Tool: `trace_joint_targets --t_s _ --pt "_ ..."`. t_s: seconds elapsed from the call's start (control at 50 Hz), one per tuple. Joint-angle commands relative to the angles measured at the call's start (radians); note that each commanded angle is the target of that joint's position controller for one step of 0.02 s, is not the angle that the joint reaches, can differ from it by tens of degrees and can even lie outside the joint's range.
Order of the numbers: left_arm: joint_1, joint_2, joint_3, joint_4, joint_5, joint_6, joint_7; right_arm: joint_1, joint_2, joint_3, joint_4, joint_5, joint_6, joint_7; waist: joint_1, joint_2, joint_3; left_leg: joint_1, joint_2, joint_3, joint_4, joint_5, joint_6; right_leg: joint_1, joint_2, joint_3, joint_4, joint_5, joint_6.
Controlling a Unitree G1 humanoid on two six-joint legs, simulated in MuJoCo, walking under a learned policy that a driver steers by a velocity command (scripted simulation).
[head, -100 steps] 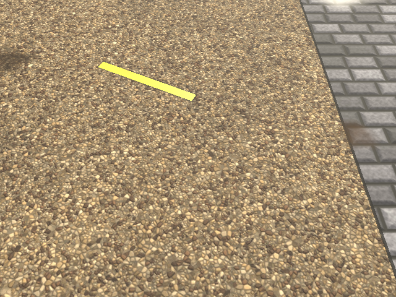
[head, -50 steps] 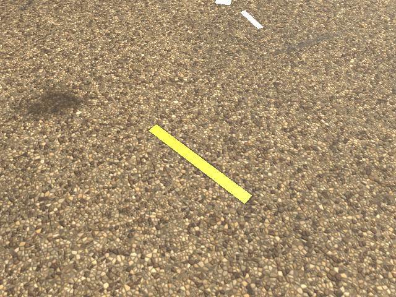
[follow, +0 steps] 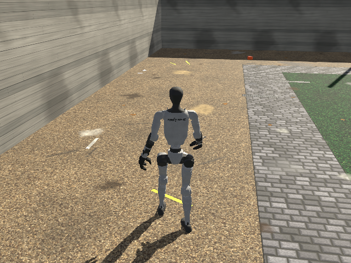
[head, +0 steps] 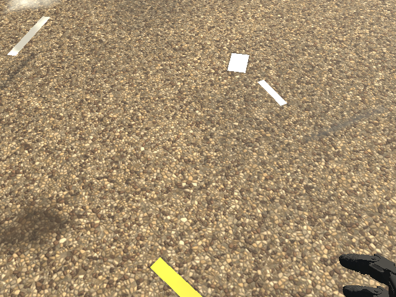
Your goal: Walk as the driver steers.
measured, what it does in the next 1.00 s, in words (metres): walks ahead, turning right: left foot, then right foot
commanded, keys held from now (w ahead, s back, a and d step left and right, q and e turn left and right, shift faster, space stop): w+e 0.38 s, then w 0.62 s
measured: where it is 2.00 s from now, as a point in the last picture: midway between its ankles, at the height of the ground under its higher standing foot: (306, 155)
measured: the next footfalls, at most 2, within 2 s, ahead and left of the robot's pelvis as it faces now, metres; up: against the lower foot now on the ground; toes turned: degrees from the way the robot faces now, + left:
left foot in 0.04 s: +0.18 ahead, +0.13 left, +0.00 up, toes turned -6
right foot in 0.54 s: +0.41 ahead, -0.20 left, +0.00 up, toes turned -20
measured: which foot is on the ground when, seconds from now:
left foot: up 0.00-0.02, down 0.04-0.56, up 0.58-1.00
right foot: down 0.00-0.04, up 0.06-0.52, down 0.54-1.00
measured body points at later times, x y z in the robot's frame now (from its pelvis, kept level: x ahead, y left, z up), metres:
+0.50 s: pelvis +0.25 -0.02 -0.01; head +0.29 -0.04 +0.44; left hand +0.55 +0.12 -0.08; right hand +0.17 -0.30 -0.13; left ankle +0.14 +0.13 -0.74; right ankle +0.37 -0.19 -0.71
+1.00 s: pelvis +0.51 -0.12 +0.00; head +0.54 -0.13 +0.45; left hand +0.64 +0.14 -0.12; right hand +0.63 -0.41 -0.09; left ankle +0.73 -0.05 -0.71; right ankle +0.37 -0.18 -0.74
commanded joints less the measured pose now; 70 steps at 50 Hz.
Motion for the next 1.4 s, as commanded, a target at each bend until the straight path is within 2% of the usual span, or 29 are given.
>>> trace_joint_targets --t_s 0.02,0.04,0.06,0.08,0.1,0.12,0.16,0.24,0.38,0.46,0.5,0.54,0.56,0.58,0.6,0.62,0.68,0.76,0.86,0.96,1.02,1.06,1.08,1.1,1.12,1.14,1.18,1.26,1.4 --pt "-0.048 0.128 0.031 -0.075 0.004 -0.004 0.005 0.093 -0.153 -0.061 -0.044 0.0 -0.029 -0.007 -0.128 -0.143 -0.081 0.3 0.011 0.018 -0.068 -0.03 0.06 -0.085 -0.193 0.201 0.076 0.35 -0.08" --pt "-0.065 0.076 0.012 -0.097 0.017 -0.01 0.0 0.238 -0.202 -0.077 -0.031 -0.017 -0.031 -0.016 -0.198 -0.074 -0.206 0.543 0.157 -0.104 -0.036 -0.066 0.127 -0.192 -0.141 0.129 0.315 0.281 -0.046" --pt "0.07 0.006 -0.01 -0.12 0.001 -0.02 0.0 0.349 -0.285 -0.098 -0.003 -0.03 -0.016 -0.019 -0.164 0.208 -0.348 0.886 0.389 -0.498 -0.07 -0.192 0.289 -0.52 0.001 -0.022 0.631 -0.122 0.022" --pt "0.086 0.085 -0.003 -0.115 -0.012 -0.024 0.002 0.363 -0.225 -0.088 0.009 -0.006 -0.008 -0.012 -0.167 0.257 -0.324 0.88 0.45 -0.695 -0.133 -0.412 0.318 -0.683 -0.071 -0.035 0.801 -0.242 0.036" --pt "-0.004 0.154 0.017 -0.114 -0.01 -0.019 0.001 0.316 -0.152 -0.069 -0.003 -0.003 -0.003 -0.014 -0.189 0.136 -0.183 0.758 0.398 -0.562 -0.157 -0.446 0.273 -0.726 -0.112 -0.031 0.861 -0.153 0.045" --pt "-0.068 0.156 0.02 -0.126 0.001 -0.012 0.002 0.268 -0.129 -0.058 -0.006 -0.009 0.003 -0.015 -0.179 0.063 -0.097 0.635 0.351 -0.419 -0.172 -0.346 0.239 -0.707 -0.144 -0.066 0.86 -0.074 0.053" --pt "-0.111 0.129 0.026 -0.147 0.009 -0.007 -0.008 0.212 -0.092 -0.043 0.007 -0.018 0.006 -0.013 -0.136 0.07 -0.01 0.466 0.277 -0.244 -0.228 -0.173 0.213 -0.653 -0.194 -0.08 0.79 0.01 0.059" --pt "-0.137 0.069 0.014 -0.177 0.005 0.011 -0.02 0.207 -0.121 -0.055 0.041 -0.01 -0.007 -0.01 -0.113 0.073 0.011 0.388 0.263 -0.077 -0.306 -0.024 0.235 -0.64 -0.226 -0.111 0.702 0.089 0.077" --pt "-0.317 0.041 -0.005 -0.225 0.007 -0.005 -0.053 0.247 -0.184 -0.068 0.097 -0.004 0.009 -0.019 -0.169 0.031 0.036 0.443 0.24 0.155 -0.307 0.111 0.195 -0.597 -0.21 -0.184 0.354 0.388 0.065" --pt "-0.405 0.04 -0.009 -0.271 0.005 -0.009 -0.068 0.321 -0.212 -0.073 0.145 0.019 0.028 -0.011 -0.183 0.033 0.067 0.533 0.284 0.173 -0.276 0.179 0.186 -0.56 -0.173 -0.221 0.228 0.285 0.018" --pt "-0.371 0.072 0.006 -0.276 0.013 -0.01 -0.069 0.319 -0.241 -0.078 0.157 0.028 0.039 -0.014 -0.138 0.062 0.033 0.577 0.295 0.196 -0.175 0.465 0.171 -0.458 -0.121 -0.263 0.185 0.185 -0.021" --pt "-0.121 0.153 0.053 -0.208 0.017 -0.006 -0.056 0.316 -0.233 -0.068 0.164 0.027 0.048 -0.023 0.005 0.054 -0.115 0.48 0.243 0.267 0.14 0.638 0.123 -0.063 -0.054 -0.292 0.097 0.268 -0.075" --pt "0.048 0.241 0.08 -0.177 0.019 0.004 -0.036 0.325 -0.178 -0.042 0.137 -0.006 0.04 -0.025 0.063 -0.067 -0.245 0.22 0.195 0.283 0.462 0.272 0.08 0.27 -0.237 -0.048 0.143 0.358 -0.136" --pt "0.024 0.314 0.078 -0.179 0.017 -0.001 -0.036 0.44 -0.065 -0.003 0.111 -0.016 0.016 -0.009 -0.05 -0.286 -0.384 -0.133 0.012 0.175 0.785 -0.571 0.029 0.51 -0.482 0.486 0.017 0.195 -0.313" --pt "0.052 0.218 0.055 -0.184 0.017 -0.008 -0.041 0.344 -0.173 -0.028 0.126 0.022 -0.003 0.001 0.029 -0.149 -0.407 -0.213 0.04 0.02 0.877 -0.568 0.038 0.489 -0.486 0.521 -0.056 0.12 -0.298" --pt "0.004 0.187 0.043 -0.171 0.021 -0.017 -0.043 0.247 -0.189 -0.035 0.088 0.047 -0.011 0.004 0.023 -0.141 -0.24 -0.284 0.077 0.041 0.875 -0.489 0.048 0.366 -0.443 0.347 -0.069 0.196 -0.254" --pt "-0.148 0.106 0.016 -0.178 0.034 -0.03 -0.045 0.243 -0.165 -0.035 0.101 0.01 0.002 -0.008 -0.091 -0.091 -0.086 -0.142 0.161 0.042 0.713 -0.308 0.043 0.014 -0.337 0.1 -0.143 0.406 -0.198" --pt "-0.157 0.123 0.022 -0.146 0.029 -0.055 -0.039 0.24 -0.11 -0.026 0.102 -0.002 0.039 -0.012 -0.126 -0.078 -0.034 -0.125 0.166 0.051 0.58 -0.195 0.003 -0.102 -0.324 -0.001 -0.247 0.443 -0.218" --pt "-0.1 0.145 0.027 -0.097 0.024 -0.049 -0.02 0.074 -0.078 -0.01 0.064 -0.001 0.028 0.002 -0.068 -0.075 0.026 -0.121 0.131 0.073 0.249 0.095 0.0 -0.091 -0.276 -0.116 -0.273 0.392 -0.162" --pt "-0.021 0.173 0.036 -0.036 0.009 -0.036 -0.017 -0.04 -0.095 -0.009 0.021 0.01 0.018 0.027 -0.031 -0.083 0.061 -0.119 0.093 0.073 0.089 0.09 0.036 0.033 -0.337 -0.097 -0.229 0.341 -0.14" --pt "-0.026 0.186 0.043 -0.015 0.006 -0.022 -0.009 -0.002 -0.122 -0.018 0.021 0.006 0.012 0.036 -0.067 -0.104 0.037 -0.053 0.068 0.089 0.045 -0.024 0.079 0.116 -0.365 -0.085 -0.147 0.475 -0.109" --pt "-0.043 0.166 0.033 -0.015 0.013 -0.011 -0.004 0.208 -0.181 -0.052 0.081 0.001 0.011 0.025 -0.174 -0.089 -0.101 0.254 0.018 0.14 0.025 -0.03 0.128 0.079 -0.286 -0.149 0.114 0.727 -0.063" --pt "-0.023 0.115 0.009 -0.036 0.035 -0.009 0.001 0.376 -0.254 -0.071 0.109 -0.008 0.013 0.016 -0.228 0.02 -0.255 0.545 0.184 -0.047 0.058 0.018 0.19 -0.098 -0.22 -0.202 0.422 0.494 -0.022" --pt "0.122 0.002 -0.022 -0.047 0.027 -0.031 -0.01 0.426 -0.328 -0.087 0.133 -0.006 0.018 0.021 -0.155 0.304 -0.372 0.878 0.391 -0.537 -0.061 -0.228 0.359 -0.51 -0.035 -0.195 0.77 -0.153 0.049" --pt "0.052 0.102 -0.004 -0.032 0.011 -0.048 -0.015 0.43 -0.225 -0.062 0.124 0.011 0.018 0.023 -0.21 0.197 -0.356 0.87 0.378 -0.639 -0.166 -0.431 0.335 -0.629 -0.072 -0.068 0.876 -0.228 0.04" --pt "-0.057 0.154 0.012 -0.065 -0.011 -0.058 -0.019 0.358 -0.188 -0.048 0.113 0.008 0.016 0.02 -0.208 0.133 -0.208 0.748 0.351 -0.494 -0.183 -0.435 0.287 -0.693 -0.126 -0.09 0.885 -0.141 0.025" --pt "-0.143 0.138 0.011 -0.085 0.011 -0.059 -0.01 0.241 -0.149 -0.035 0.095 -0.01 0.018 0.018 -0.156 0.039 -0.068 0.493 0.286 -0.311 -0.221 -0.237 0.265 -0.636 -0.205 -0.13 0.783 0.006 0.025" --pt "-0.091 0.085 0.008 -0.066 0.019 -0.028 -0.008 0.218 -0.134 -0.029 0.108 -0.009 0.002 0.016 -0.093 0.065 -0.041 0.348 0.234 -0.151 -0.306 -0.04 0.277 -0.53 -0.243 -0.14 0.665 0.094 0.051" --pt "-0.305 0.04 -0.009 -0.115 0.023 -0.038 -0.019 0.295 -0.176 -0.039 0.159 0.004 0.017 -0.008 -0.154 0.035 0.025 0.38 0.184 0.016 -0.348 0.055 0.238 -0.561 -0.223 -0.184 0.28 0.425 0.084"
Velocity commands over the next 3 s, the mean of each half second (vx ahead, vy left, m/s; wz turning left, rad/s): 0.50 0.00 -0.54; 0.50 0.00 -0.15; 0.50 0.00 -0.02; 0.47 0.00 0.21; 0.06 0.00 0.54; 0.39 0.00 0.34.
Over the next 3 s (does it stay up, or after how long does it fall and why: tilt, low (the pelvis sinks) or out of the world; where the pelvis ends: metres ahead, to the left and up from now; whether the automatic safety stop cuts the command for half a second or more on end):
stays up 1.26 -0.29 -0.01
